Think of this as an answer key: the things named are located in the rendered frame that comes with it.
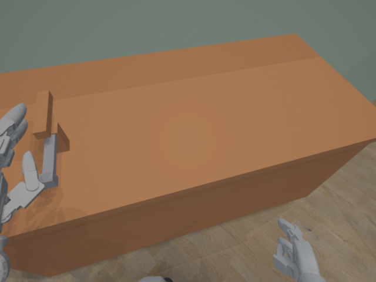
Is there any left robot hand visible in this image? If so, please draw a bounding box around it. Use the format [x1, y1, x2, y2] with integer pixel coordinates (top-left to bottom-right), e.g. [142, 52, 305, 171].
[0, 103, 45, 234]

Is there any tap lever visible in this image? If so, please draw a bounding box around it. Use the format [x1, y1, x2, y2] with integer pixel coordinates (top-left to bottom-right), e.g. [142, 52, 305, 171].
[39, 134, 58, 190]

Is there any counter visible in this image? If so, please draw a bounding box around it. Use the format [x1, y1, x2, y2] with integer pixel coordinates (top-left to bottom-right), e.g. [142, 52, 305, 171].
[0, 33, 376, 277]

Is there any right robot hand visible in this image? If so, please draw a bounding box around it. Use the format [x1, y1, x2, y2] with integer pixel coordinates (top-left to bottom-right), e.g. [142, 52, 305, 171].
[273, 218, 321, 281]

